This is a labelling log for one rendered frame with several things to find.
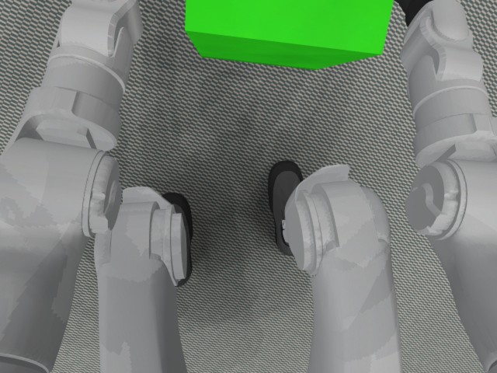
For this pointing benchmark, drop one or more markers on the carton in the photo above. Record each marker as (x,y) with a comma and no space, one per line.
(308,34)

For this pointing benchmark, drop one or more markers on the robot right forearm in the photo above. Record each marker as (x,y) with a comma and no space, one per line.
(453,118)

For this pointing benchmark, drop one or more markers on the robot right thigh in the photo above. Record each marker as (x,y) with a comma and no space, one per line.
(356,325)

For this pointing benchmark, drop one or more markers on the robot left forearm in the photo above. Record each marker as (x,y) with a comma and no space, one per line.
(79,99)

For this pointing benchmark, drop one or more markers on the robot right hand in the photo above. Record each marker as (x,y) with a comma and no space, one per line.
(411,8)

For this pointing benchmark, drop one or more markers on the right robot upper arm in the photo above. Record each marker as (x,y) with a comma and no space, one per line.
(454,203)

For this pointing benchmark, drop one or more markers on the left robot upper arm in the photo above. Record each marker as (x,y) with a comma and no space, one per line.
(53,198)

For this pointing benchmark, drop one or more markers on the left robot foot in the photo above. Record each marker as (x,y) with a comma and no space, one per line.
(181,205)

